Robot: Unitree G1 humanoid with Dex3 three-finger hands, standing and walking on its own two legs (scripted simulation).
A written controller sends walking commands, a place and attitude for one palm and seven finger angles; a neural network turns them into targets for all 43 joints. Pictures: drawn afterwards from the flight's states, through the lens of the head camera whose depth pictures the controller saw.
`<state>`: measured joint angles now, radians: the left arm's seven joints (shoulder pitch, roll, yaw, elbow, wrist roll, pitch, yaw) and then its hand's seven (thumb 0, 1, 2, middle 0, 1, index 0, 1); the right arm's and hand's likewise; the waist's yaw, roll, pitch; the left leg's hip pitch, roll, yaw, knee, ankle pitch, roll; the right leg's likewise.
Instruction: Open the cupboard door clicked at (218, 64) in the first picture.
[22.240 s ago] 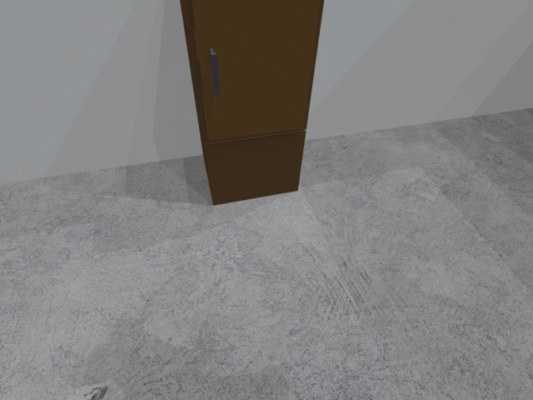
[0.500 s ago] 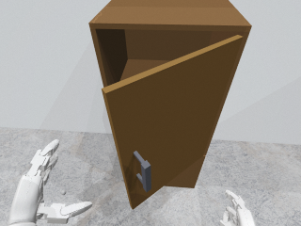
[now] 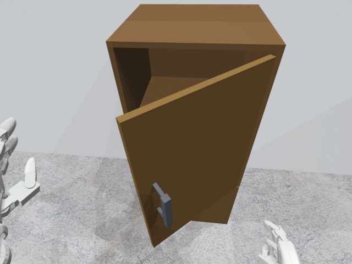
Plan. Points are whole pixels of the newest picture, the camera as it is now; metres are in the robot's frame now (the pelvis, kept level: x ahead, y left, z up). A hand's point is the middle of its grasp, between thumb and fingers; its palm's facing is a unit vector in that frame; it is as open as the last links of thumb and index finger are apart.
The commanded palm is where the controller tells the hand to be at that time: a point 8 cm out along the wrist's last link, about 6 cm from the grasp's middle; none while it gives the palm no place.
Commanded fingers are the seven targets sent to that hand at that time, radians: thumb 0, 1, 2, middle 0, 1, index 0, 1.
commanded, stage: draw the hand back to the body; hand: left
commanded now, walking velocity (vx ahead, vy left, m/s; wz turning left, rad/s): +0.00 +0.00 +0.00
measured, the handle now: (162, 206) +0.28 +0.08 -0.04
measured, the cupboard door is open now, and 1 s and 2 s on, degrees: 41 41 41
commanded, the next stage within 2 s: step back with the hand held close in 0.30 s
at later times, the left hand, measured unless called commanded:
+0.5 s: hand (42, 184) +0.19 +0.26 +0.17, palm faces +0.48 -0.78 -0.40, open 7.4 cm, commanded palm +0.13 +0.29 +0.18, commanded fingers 0.00 0.90 0.90 -0.20 -0.30 -0.20 -0.30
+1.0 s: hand (10, 216) +0.13 +0.28 +0.16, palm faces +0.43 -0.76 -0.49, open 7.4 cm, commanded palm +0.08 +0.32 +0.18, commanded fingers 0.00 0.90 0.90 -0.20 -0.30 -0.20 -0.30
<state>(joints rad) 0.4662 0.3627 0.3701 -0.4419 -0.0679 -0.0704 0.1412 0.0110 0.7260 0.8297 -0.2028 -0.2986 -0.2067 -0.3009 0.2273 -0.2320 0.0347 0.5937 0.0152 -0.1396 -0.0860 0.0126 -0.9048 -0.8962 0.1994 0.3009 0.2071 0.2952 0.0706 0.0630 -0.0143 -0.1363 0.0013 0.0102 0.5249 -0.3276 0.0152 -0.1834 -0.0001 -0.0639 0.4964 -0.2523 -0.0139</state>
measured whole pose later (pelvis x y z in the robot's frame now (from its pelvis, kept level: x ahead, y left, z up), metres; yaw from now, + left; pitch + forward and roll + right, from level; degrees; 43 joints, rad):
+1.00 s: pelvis -0.07 +0.02 -0.01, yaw -2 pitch -2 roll +0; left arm 0.54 0.40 0.44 -0.49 0.00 -0.18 0.15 0.02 0.89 0.90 -0.21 -0.30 -0.22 -0.30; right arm 0.20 -0.22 0.00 0.53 0.01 -0.03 -0.08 0.01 -0.91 -0.90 0.20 0.30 0.21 0.30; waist 0.01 -0.01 0.04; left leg -0.31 -0.02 0.05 0.59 -0.25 0.05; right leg -0.35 -0.02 -0.02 0.53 -0.14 0.01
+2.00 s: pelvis -0.28 +0.00 -0.01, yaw -4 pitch +2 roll +0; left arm 0.50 0.44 0.43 -0.63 -0.03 -0.24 0.14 0.02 0.89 0.90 -0.21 -0.30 -0.21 -0.30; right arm 0.18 -0.15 0.05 0.65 0.00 -0.12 -0.04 0.01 -0.90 -0.90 0.20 0.30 0.21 0.30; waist 0.05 -0.10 -0.03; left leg -0.54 0.00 0.09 0.76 -0.25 -0.03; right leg -0.10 0.00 0.05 0.53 -0.45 0.00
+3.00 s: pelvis -0.36 +0.00 +0.00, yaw -3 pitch +0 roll +0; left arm 0.52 0.38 0.41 -0.43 -0.02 -0.22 0.16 0.01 0.89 0.90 -0.21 -0.30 -0.21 -0.30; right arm 0.22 -0.20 0.01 0.65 0.01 -0.11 -0.04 0.01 -0.90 -0.90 0.20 0.30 0.21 0.30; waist 0.00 0.03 0.00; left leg -0.26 0.02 0.03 0.69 -0.41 0.00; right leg -0.26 0.02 -0.10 0.53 -0.26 -0.07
